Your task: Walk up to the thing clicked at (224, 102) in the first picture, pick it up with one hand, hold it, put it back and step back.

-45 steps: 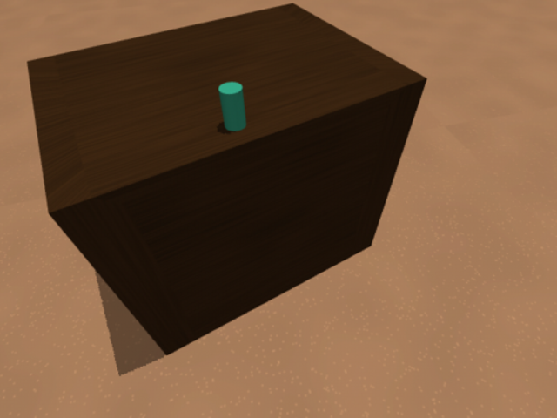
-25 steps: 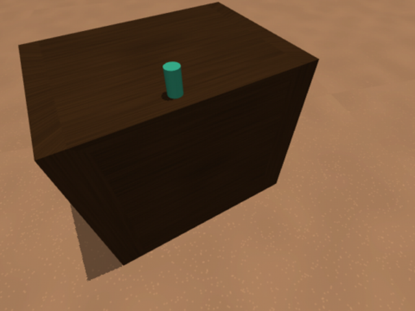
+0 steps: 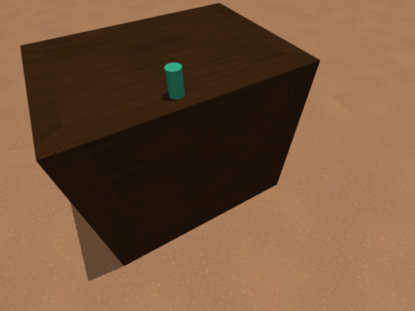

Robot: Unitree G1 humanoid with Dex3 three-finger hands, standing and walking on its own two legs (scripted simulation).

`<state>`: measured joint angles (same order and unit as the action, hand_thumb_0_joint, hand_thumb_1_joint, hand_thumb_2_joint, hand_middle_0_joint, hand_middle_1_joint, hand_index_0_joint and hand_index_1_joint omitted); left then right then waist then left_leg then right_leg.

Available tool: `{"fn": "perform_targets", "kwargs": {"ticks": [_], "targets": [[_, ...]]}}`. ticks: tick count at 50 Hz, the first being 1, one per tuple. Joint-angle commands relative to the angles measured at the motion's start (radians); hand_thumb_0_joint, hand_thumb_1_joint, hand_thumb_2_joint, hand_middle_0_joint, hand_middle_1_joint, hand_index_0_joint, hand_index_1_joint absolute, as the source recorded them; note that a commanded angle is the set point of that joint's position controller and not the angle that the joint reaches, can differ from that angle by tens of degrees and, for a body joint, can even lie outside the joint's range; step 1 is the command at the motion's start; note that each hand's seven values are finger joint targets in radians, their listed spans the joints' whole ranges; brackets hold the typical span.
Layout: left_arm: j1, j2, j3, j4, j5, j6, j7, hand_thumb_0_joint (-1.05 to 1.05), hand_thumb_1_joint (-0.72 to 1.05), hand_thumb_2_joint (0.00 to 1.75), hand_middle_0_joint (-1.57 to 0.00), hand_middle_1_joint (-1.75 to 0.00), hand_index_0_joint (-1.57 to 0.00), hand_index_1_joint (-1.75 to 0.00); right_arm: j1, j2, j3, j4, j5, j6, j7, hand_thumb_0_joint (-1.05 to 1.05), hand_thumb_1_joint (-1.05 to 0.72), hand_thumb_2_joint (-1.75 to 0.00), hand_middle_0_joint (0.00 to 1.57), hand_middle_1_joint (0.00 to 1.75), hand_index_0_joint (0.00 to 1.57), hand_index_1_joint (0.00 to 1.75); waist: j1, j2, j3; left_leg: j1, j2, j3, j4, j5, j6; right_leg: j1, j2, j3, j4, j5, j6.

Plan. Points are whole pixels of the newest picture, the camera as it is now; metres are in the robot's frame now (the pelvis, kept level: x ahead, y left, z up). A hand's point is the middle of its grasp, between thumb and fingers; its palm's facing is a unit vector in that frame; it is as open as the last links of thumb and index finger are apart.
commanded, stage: stand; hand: right
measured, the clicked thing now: (175, 81) +0.70 +0.14 +0.06
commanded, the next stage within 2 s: walk up in 0.22 s
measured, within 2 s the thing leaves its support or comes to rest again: neither
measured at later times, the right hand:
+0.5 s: hand out of the picture +0.15 -0.23 -0.14, palm faces -0.22 +0.89 -0.40, open 7.3 cm
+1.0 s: hand (281, 233) +0.34 -0.16 -0.17, palm faces -0.40 +0.81 -0.43, open 7.3 cm
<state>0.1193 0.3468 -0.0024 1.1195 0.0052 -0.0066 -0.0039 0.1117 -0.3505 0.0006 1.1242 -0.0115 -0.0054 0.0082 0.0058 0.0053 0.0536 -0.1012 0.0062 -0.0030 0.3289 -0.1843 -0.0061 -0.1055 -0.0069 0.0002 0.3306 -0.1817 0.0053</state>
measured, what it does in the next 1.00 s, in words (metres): walks ahead, turning left: left foot, then right foot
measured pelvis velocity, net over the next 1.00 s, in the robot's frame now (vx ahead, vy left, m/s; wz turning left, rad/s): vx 0.19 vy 0.08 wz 0.41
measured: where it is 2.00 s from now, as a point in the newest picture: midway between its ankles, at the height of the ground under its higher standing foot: (200, 310)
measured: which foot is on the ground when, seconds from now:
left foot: down 0.00-0.26, up 0.28-0.52, down 0.54-0.98, up 1.00-1.00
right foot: down 0.00-0.54, up 0.56-0.94, down 0.96-1.00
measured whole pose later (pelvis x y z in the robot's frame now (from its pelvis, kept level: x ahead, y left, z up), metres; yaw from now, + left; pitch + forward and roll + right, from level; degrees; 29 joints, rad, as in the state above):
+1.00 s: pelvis +0.19 +0.08 -0.04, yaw +24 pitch -2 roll +0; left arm 0.24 0.41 0.09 0.81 0.03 0.00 -0.05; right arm 0.39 -0.42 -0.04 0.78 -0.01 -0.04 -0.02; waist 0.00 0.00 0.09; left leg -0.28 0.01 -0.11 0.81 -0.46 -0.01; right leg -0.42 -0.05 -0.05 0.69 -0.23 -0.01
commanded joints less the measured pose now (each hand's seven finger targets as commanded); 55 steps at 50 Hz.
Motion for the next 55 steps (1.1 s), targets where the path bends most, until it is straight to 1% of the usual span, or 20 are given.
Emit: {"fn": "perform_targets", "kwargs": {"ticks": [1,10,11,12,14,18,23,26,27,28,29,31,34,40,44,47,48,49,50,55], "targets": [[-0.051,0.214,0.042,-0.067,0.003,-0.024,0.013,0.0,0.9,0.9,-0.2,-0.3,-0.2,-0.3,-0.037,-0.205,-0.039,-0.066,0.003,-0.025,-0.018,0.0,-0.9,-0.9,0.2,0.3,0.2,0.3,-0.008,-0.007,-0.059,0.0,0.115,-0.094,-0.054,0.112,0.029,-0.004,-0.116,0.096,-0.053,0.106,-0.034],[-0.038,0.211,0.038,-0.067,0.006,-0.025,0.013,0.0,0.9,0.9,-0.2,-0.3,-0.2,-0.3,-0.034,-0.206,-0.036,-0.066,0.003,-0.023,-0.019,0.0,-0.9,-0.9,0.2,0.3,0.2,0.3,-0.007,-0.005,-0.065,0.001,0.116,-0.091,-0.047,0.117,0.033,0.002,-0.119,0.095,-0.052,0.136,-0.033],[0.026,0.336,0.125,-0.116,0.009,-0.041,0.004,0.0,0.9,0.9,-0.2,-0.3,-0.2,-0.3,0.01,-0.289,-0.097,-0.14,-0.006,-0.005,0.012,0.0,-0.9,-0.9,0.2,0.3,0.2,0.3,0.038,0.001,-0.096,-0.221,0.054,-0.155,0.07,-0.212,0.093,0.17,-0.078,0.041,0.034,-0.304,-0.054],[0.086,0.345,0.141,-0.11,0.025,-0.04,0.004,0.0,0.9,0.9,-0.2,-0.3,-0.2,-0.3,-0.03,-0.266,-0.094,-0.172,-0.013,0.007,0.029,0.0,-0.9,-0.9,0.2,0.3,0.2,0.3,0.073,-0.042,-0.03,-0.446,0.025,-0.125,0.127,-0.374,0.079,0.258,-0.145,0.126,-0.005,-0.451,-0.094],[0.127,0.388,0.173,-0.161,0.042,-0.05,0.01,0.0,0.9,0.9,-0.2,-0.3,-0.2,-0.3,-0.121,-0.224,-0.097,-0.27,-0.039,0.016,0.049,0.0,-0.9,-0.9,0.2,0.3,0.2,0.3,0.121,-0.187,0.034,-0.599,0.053,-0.039,0.563,-0.285,0.037,0.151,-0.48,0.394,-0.227,-0.51,-0.265],[-0.013,0.33,0.166,-0.273,0.045,-0.069,0.002,0.0,0.9,0.9,-0.2,-0.3,-0.2,-0.3,0.036,-0.256,-0.133,-0.285,-0.03,0.014,0.084,0.0,-0.9,-0.9,0.2,0.3,0.2,0.3,0.02,-0.103,0.061,-0.528,0.167,-0.101,0.542,-0.214,-0.005,0.079,-0.398,0.169,-0.185,-0.3,-0.231],[-0.008,0.327,0.165,-0.318,0.046,-0.063,-0.029,0.0,0.9,0.9,-0.2,-0.3,-0.2,-0.3,0.143,-0.213,-0.144,-0.285,-0.018,-0.008,0.095,0.0,-0.9,-0.9,0.2,0.3,0.2,0.3,-0.005,-0.161,0.022,-0.187,0.072,0.1,0.326,-0.047,-0.01,-0.144,-0.255,-0.105,-0.02,-0.275,-0.15],[0.019,0.255,0.142,-0.347,0.056,-0.038,-0.037,0.0,0.9,0.9,-0.2,-0.3,-0.2,-0.3,0.37,-0.287,-0.183,-0.223,-0.018,-0.022,0.062,0.0,-0.9,-0.9,0.2,0.3,0.2,0.3,-0.106,0.077,-0.067,0.134,-0.028,0.136,0.308,-0.173,0.027,-0.365,-0.181,-0.164,0.383,-0.383,-0.12],[0.047,0.181,0.117,-0.364,0.047,-0.032,-0.046,0.0,0.9,0.9,-0.2,-0.3,-0.2,-0.3,0.468,-0.361,-0.198,-0.218,-0.023,-0.028,0.043,0.0,-0.9,-0.9,0.2,0.3,0.2,0.3,-0.154,0.338,-0.042,0.179,0.109,-0.172,0.088,-0.448,0.112,-0.515,-0.08,-0.209,0.766,-0.418,-0.081],[0.026,0.172,0.102,-0.407,0.026,-0.038,-0.047,0.0,0.9,0.9,-0.2,-0.3,-0.2,-0.3,0.441,-0.444,-0.195,-0.272,-0.024,-0.043,0.037,0.0,-0.9,-0.9,0.2,0.3,0.2,0.3,-0.138,0.378,-0.041,0.078,0.346,-0.8,-0.194,-0.62,0.238,-0.639,0.026,-0.065,0.907,-0.461,-0.059],[-0.012,0.288,0.122,-0.401,0.028,-0.038,-0.041,0.0,0.9,0.9,-0.2,-0.3,-0.2,-0.3,0.348,-0.484,-0.204,-0.305,0.007,-0.047,0.034,0.0,-0.9,-0.9,0.2,0.3,0.2,0.3,-0.103,0.167,0.001,-0.046,0.435,-0.922,-0.234,-0.7,0.31,-0.599,-0.067,0.078,0.917,-0.416,-0.061],[0.111,0.294,0.125,-0.336,0.008,-0.03,-0.04,0.0,0.9,0.9,-0.2,-0.3,-0.2,-0.3,0.251,-0.39,-0.166,-0.35,0.001,-0.066,0.015,0.0,-0.9,-0.9,0.2,0.3,0.2,0.3,-0.014,0.072,0.01,-0.014,0.314,-0.587,-0.091,-0.454,0.249,-0.584,-0.136,0.082,0.894,-0.251,-0.058],[0.17,0.298,0.14,-0.306,0.018,-0.015,-0.05,0.0,0.9,0.9,-0.2,-0.3,-0.2,-0.3,0.276,-0.333,-0.144,-0.362,0.004,-0.085,0.002,0.0,-0.9,-0.9,0.2,0.3,0.2,0.3,0.007,0.081,-0.005,-0.155,0.223,-0.373,-0.054,-0.222,0.203,-0.41,-0.125,0.044,0.732,-0.178,-0.036],[0.097,0.261,0.148,-0.386,0.032,0.003,-0.067,0.0,0.9,0.9,-0.2,-0.3,-0.2,-0.3,0.347,-0.347,-0.148,-0.398,-0.005,-0.108,-0.021,0.0,-0.9,-0.9,0.2,0.3,0.2,0.3,-0.017,0.089,0.054,-0.155,0.229,-0.324,-0.005,-0.048,0.234,-0.459,-0.114,0.028,0.556,-0.106,-0.018],[0.117,0.219,0.141,-0.392,0.024,-0.01,-0.049,0.0,0.9,0.9,-0.2,-0.3,-0.2,-0.3,0.297,-0.32,-0.128,-0.427,-0.008,-0.097,-0.035,0.0,-0.9,-0.9,0.2,0.3,0.2,0.3,0.004,0.123,-0.002,-0.271,0.18,-0.2,0.158,0.368,0.182,-0.214,-0.053,-0.043,0.418,-0.059,-0.039],[0.18,0.238,0.148,-0.376,0.024,-0.023,-0.031,0.0,0.9,0.9,-0.2,-0.3,-0.2,-0.3,0.277,-0.266,-0.104,-0.444,0.008,-0.073,-0.047,0.0,-0.9,-0.9,0.2,0.3,0.2,0.3,0.047,0.063,-0.039,-0.322,0.083,-0.15,0.358,0.238,0.105,-0.047,-0.026,-0.038,0.219,0.042,-0.083],[0.19,0.303,0.163,-0.388,0.036,-0.029,-0.025,0.0,0.9,0.9,-0.2,-0.3,-0.2,-0.3,0.321,-0.221,-0.089,-0.449,0.017,-0.069,-0.051,0.0,-0.9,-0.9,0.2,0.3,0.2,0.3,0.044,-0.098,-0.087,-0.391,0.01,-0.097,0.515,0.084,0.066,0.027,-0.173,0.148,0.151,0.065,-0.127],[0.187,0.346,0.17,-0.407,0.028,-0.033,-0.022,0.0,0.9,0.9,-0.2,-0.3,-0.2,-0.3,0.367,-0.181,-0.073,-0.44,0.017,-0.06,-0.057,0.0,-0.9,-0.9,0.2,0.3,0.2,0.3,0.026,-0.232,-0.11,-0.465,-0.072,-0.014,0.696,-0.334,0.034,0.041,-0.396,0.419,0.026,0.003,-0.211],[0.143,0.366,0.168,-0.407,0.022,-0.03,-0.022,0.0,0.9,0.9,-0.2,-0.3,-0.2,-0.3,0.331,-0.253,-0.097,-0.422,0.01,-0.05,-0.07,0.0,-0.9,-0.9,0.2,0.3,0.2,0.3,0.036,-0.242,-0.117,-0.459,-0.033,-0.04,0.818,-0.483,0.037,-0.027,-0.468,0.517,0.011,-0.029,-0.321],[0.111,0.313,0.141,-0.385,0.028,-0.028,-0.007,0.0,0.9,0.9,-0.2,-0.3,-0.2,-0.3,0.317,-0.248,-0.099,-0.354,0.012,-0.051,-0.038,0.0,-0.9,-0.9,0.2,0.3,0.2,0.3,0.02,-0.219,-0.053,-0.411,0.01,-0.022,0.682,-0.361,0.029,-0.122,-0.294,0.184,0.102,0.057,-0.245]]}}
